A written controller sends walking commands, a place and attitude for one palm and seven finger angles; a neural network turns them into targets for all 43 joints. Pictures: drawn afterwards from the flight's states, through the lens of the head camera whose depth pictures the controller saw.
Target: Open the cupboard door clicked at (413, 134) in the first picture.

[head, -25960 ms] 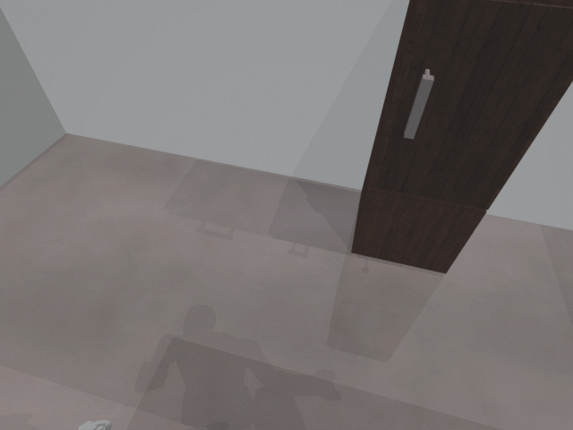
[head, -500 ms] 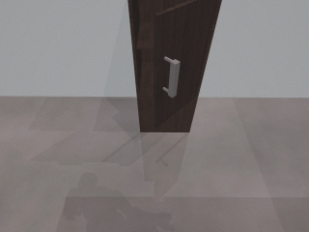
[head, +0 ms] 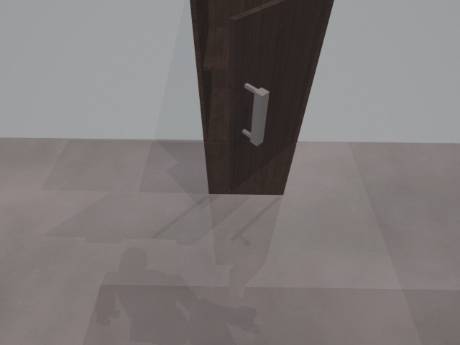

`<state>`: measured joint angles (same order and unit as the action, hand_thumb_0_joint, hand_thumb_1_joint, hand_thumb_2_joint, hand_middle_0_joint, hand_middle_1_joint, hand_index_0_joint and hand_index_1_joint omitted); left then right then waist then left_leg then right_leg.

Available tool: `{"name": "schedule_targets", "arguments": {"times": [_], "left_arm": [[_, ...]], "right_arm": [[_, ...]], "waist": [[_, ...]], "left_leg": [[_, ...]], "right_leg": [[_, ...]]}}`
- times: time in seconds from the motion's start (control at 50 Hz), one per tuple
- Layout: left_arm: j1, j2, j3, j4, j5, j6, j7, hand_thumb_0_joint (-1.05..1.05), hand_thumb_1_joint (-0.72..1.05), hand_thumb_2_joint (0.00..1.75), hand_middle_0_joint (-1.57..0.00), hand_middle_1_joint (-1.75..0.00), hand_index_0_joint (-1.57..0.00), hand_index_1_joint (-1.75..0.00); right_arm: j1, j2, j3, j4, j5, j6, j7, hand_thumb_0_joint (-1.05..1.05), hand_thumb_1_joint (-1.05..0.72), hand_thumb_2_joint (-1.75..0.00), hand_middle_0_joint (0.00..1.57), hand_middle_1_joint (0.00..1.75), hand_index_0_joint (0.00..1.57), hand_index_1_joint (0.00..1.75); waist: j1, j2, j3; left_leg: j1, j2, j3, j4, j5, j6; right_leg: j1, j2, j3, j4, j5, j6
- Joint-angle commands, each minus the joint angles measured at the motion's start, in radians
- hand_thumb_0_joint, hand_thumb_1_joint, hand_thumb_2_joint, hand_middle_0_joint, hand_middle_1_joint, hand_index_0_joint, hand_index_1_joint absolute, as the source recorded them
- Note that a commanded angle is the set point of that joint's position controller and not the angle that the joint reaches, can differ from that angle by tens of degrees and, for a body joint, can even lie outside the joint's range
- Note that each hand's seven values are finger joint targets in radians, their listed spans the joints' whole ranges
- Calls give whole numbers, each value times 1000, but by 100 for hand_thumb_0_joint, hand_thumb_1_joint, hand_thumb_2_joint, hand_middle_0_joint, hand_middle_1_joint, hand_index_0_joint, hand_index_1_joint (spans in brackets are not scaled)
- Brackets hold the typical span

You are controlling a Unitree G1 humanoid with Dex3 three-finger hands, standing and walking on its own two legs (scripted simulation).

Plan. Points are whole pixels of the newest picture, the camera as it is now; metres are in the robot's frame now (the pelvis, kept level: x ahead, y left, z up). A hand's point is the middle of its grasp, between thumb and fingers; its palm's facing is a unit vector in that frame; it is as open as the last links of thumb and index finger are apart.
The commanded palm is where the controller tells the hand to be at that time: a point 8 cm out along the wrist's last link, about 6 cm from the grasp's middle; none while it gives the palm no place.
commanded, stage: look to check the result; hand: left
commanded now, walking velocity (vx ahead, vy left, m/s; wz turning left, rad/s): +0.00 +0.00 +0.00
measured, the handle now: (252, 115) +0.68 -0.02 -0.01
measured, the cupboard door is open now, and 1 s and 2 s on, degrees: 45 45 45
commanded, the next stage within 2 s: walk to a spot facing it in 0.06 s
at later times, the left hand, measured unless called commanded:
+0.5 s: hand out of the picture +0.08 +0.21 -0.18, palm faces -0.12 -0.95 -0.27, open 7.4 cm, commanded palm none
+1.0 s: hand out of the picture +0.12 +0.18 -0.19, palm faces -0.34 -0.91 -0.24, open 7.4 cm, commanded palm none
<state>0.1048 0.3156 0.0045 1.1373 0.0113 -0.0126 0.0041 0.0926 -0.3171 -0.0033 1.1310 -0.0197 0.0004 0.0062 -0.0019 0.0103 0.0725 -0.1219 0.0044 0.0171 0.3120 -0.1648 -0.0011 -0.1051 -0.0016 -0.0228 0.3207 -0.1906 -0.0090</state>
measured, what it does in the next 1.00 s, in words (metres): steps on the spot, turning right: left foot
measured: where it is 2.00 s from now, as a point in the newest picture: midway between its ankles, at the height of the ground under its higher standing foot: outside the picture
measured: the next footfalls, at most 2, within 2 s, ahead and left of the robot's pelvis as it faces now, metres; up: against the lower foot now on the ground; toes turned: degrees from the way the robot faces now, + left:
left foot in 1.00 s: +0.09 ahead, +0.12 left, +0.00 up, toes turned -27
right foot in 1.26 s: -0.02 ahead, -0.15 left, +0.00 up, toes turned -37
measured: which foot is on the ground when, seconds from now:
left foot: down 0.00-0.60, up 0.62-0.98, down 1.00-1.00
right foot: down 0.00-0.98, up 1.00-1.00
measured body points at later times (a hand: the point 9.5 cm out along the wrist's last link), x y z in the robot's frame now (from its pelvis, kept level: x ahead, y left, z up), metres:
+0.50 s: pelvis +0.00 -0.01 -0.02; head +0.04 -0.01 +0.43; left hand +0.09 +0.25 -0.16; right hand +0.04 -0.27 -0.16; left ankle +0.00 +0.12 -0.75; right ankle -0.01 -0.11 -0.74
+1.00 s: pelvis +0.00 +0.00 -0.02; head +0.06 -0.01 +0.43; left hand +0.14 +0.22 -0.17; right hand +0.02 -0.28 -0.15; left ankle +0.05 +0.13 -0.76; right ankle -0.01 -0.11 -0.75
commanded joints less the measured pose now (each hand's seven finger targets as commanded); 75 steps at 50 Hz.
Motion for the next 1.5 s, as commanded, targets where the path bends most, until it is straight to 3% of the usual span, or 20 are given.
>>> {"name": "schedule_targets", "arguments": {"times": [0.0, 0.32, 0.44, 0.48, 0.54, 0.58, 0.6, 0.7, 0.9, 0.92, 0.96, 1.0, 1.04, 1.18, 1.2, 1.24, 1.26, 1.44, 1.46, 1.48], "left_arm": [[-33, 205, 40, -53, -2, -25, 12, 0, 90, 90, -20, -30, -20, -30], [45, 117, 57, -103, 2, 29, 14, 0, 90, 90, -20, -30, -20, -30], [53, 74, 73, -200, 7, 56, -4, 0, 90, 90, -20, -30, -20, -30], [50, 48, 81, -228, 6, 70, -11, 0, 90, 90, -20, -30, -20, -30], [198, 36, 96, -211, 11, 58, -20, 0, 90, 90, -20, -30, -20, -30], [245, 194, 125, -210, 20, 40, 2, 0, 90, 90, -20, -30, -20, -30], [227, 194, 126, -227, 12, 40, 8, 0, 90, 90, -20, -30, -20, -30], [143, 90, 115, -254, 12, 26, 25, 0, 90, 90, -20, -30, -20, -30], [119, 107, 131, -261, 12, 44, 14, 0, 90, 90, -20, -30, -20, -30], [94, 85, 124, -267, 9, 45, 14, 0, 90, 90, -20, -30, -20, -30], [84, 6, 102, -321, -6, 46, -9, 0, 90, 90, -20, -30, -20, -30], [31, 43, 116, -326, 21, 44, -26, 0, 90, 90, -20, -30, -20, -30], [46, 27, 110, -314, 9, 48, -31, 0, 90, 90, -20, -30, -20, -30], [63, 20, 94, -324, 4, 46, -49, 0, 90, 90, -20, -30, -20, -30], [128, 46, 102, -306, 4, 42, -46, 0, 90, 90, -20, -30, -20, -30], [244, 247, 138, -278, 12, 29, -18, 0, 90, 90, -20, -30, -20, -30], [234, 268, 133, -285, 8, 35, -13, 0, 90, 90, -20, -30, -20, -30], [14, 147, 112, -329, 12, 51, -1, 0, 90, 90, -20, -30, -20, -30], [-1, 121, 106, -336, 6, 56, -5, 0, 90, 90, -20, -30, -20, -30], [4, 58, 91, -357, -3, 61, -15, 0, 90, 90, -20, -30, -20, -30]], "right_arm": [[-26, -197, -37, -48, 1, -21, -18, 0, -90, -90, 20, 30, 20, 30], [76, -96, -50, -92, 0, 12, -39, 0, -90, -90, 20, 30, 20, 30], [97, -132, -86, -170, -9, 16, -50, 0, -90, -90, 20, 30, 20, 30], [80, -131, -88, -191, -15, 11, -49, 0, -90, -90, 20, 30, 20, 30], [-15, -122, -92, -231, -12, 13, -49, 0, -90, -90, 20, 30, 20, 30], [-18, -17, -85, -280, 12, 28, -38, 0, -90, -90, 20, 30, 20, 30], [10, -38, -86, -270, 10, 40, -34, 0, -90, -90, 20, 30, 20, 30], [13, 11, -78, -255, 7, 31, -36, 0, -90, -90, 20, 30, 20, 30], [79, 23, -75, -264, 24, 7, -54, 0, -90, -90, 20, 30, 20, 30], [126, 8, -78, -250, 24, -1, -58, 0, -90, -90, 20, 30, 20, 30], [157, -158, -104, -268, -7, -11, -67, 0, -90, -90, 20, 30, 20, 30], [123, -131, -94, -287, -24, -13, -66, 0, -90, -90, 20, 30, 20, 30], [88, -87, -81, -300, -21, -12, -64, 0, -90, -90, 20, 30, 20, 30], [118, -140, -98, -301, -14, 3, -47, 0, -90, -90, 20, 30, 20, 30], [100, -137, -98, -311, -9, 5, -43, 0, -90, -90, 20, 30, 20, 30], [44, -24, -73, -383, 16, 11, -35, 0, -90, -90, 20, 30, 20, 30], [63, -50, -65, -382, 16, 16, -34, 0, -90, -90, 20, 30, 20, 30], [204, -6, -62, -279, 16, 9, -35, 0, -90, -90, 20, 30, 20, 30], [246, -33, -67, -267, 11, 1, -40, 0, -90, -90, 20, 30, 20, 30], [276, -117, -80, -263, -5, -9, -46, 0, -90, -90, 20, 30, 20, 30]], "waist": [[-8, -8, -101], [-12, -15, -93], [-10, 147, -59], [-1, 214, -29], [94, 61, -55], [98, -363, -26], [82, -232, -44], [23, -113, -111], [-5, -135, -139], [-31, -108, -151], [-36, 335, -111], [-17, 144, -62], [8, 214, -75], [10, 199, -91], [47, 139, -101], [109, -351, -139], [102, -271, -123], [-36, -173, -123], [-58, -105, -123], [-69, 137, -108]], "left_leg": [[53, 113, -97, -38, 148, 20], [50, 140, 16, 101, 152, 4], [15, 309, -87, 36, 136, 106], [-56, 408, -118, -7, 163, 179], [-170, 300, 32, 233, 146, 78], [-411, 7, 105, 724, -488, -42], [-410, 34, -29, 849, -449, -30], [-403, 45, -51, 784, -266, -53], [-141, -8, -38, 258, -171, -38], [12, 24, -55, 113, -92, -32], [140, 460, -474, -92, -27, 149], [-26, 432, -389, -24, 225, 206], [3, 334, -171, 69, 485, 157], [-67, 290, 14, 210, 377, 58], [-140, 262, 43, 313, 289, 23], [-461, 49, 108, 753, -527, -71], [-450, 83, -10, 829, -518, -52], [-108, 19, 36, 281, -161, -51], [13, 44, 18, 151, -130, -41], [98, 240, -236, -24, -320, 28]], "right_leg": [[-7, -125, 106, -55, 152, -28], [-96, -102, 164, 92, 323, -31], [-263, 5, 92, 412, -11, -7], [-284, -15, 53, 597, -342, 2], [-84, -31, 38, 296, -107, -9], [-67, -359, 593, -66, 260, -181], [-111, -345, 606, -84, 2, -234], [-37, -204, 446, 27, 264, -193], [-100, -125, 486, 103, 331, -137], [-214, -86, 455, 146, 237, -91], [-531, 106, 142, 505, -397, 29], [-495, 42, 90, 791, -358, 58], [-497, 6, 57, 828, -323, 66], [-160, 33, -87, 329, -135, 23], [-34, 20, -65, 203, 0, 6], [111, -402, 522, 17, 496, -208], [7, -407, 524, 15, 249, -268], [-232, -151, 373, 100, 79, -124], [-331, -107, 341, 135, -50, -79], [-506, 20, 241, 304, -293, -25]]}}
